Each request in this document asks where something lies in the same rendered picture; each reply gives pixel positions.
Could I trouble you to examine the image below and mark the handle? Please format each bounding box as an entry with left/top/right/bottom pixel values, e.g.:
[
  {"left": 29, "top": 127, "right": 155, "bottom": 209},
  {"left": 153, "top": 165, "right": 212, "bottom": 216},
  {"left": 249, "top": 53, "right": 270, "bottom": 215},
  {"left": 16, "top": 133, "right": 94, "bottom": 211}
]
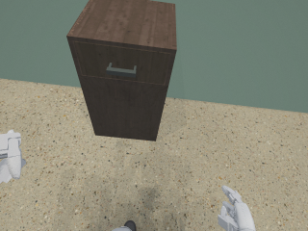
[{"left": 106, "top": 63, "right": 137, "bottom": 78}]

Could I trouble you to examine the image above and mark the robot left foot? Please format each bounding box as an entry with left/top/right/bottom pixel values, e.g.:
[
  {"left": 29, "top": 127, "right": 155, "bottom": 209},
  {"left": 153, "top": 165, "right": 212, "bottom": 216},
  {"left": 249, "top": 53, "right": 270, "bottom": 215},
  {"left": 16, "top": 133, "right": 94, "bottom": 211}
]
[{"left": 124, "top": 220, "right": 137, "bottom": 231}]

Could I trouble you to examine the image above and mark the robot right hand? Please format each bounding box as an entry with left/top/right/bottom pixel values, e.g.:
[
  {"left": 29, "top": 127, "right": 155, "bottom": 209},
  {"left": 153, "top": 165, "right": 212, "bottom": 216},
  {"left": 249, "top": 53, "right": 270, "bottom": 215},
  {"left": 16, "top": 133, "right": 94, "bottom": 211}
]
[{"left": 218, "top": 185, "right": 256, "bottom": 231}]

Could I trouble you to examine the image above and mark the cabinet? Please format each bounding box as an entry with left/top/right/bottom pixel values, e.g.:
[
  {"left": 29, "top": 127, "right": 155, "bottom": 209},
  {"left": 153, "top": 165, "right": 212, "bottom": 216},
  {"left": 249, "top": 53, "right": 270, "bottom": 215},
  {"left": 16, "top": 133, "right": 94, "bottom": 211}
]
[{"left": 66, "top": 0, "right": 177, "bottom": 141}]

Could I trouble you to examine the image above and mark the drawer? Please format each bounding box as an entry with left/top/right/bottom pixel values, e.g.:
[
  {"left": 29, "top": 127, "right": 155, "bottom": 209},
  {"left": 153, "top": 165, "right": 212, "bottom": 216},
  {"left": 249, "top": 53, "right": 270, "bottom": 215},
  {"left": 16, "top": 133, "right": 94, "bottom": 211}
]
[{"left": 74, "top": 40, "right": 170, "bottom": 85}]

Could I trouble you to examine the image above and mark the robot left hand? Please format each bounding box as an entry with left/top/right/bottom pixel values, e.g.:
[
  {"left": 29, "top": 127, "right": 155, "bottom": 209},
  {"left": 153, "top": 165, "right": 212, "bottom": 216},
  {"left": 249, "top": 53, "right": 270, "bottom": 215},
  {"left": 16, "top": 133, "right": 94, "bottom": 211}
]
[{"left": 0, "top": 129, "right": 26, "bottom": 184}]

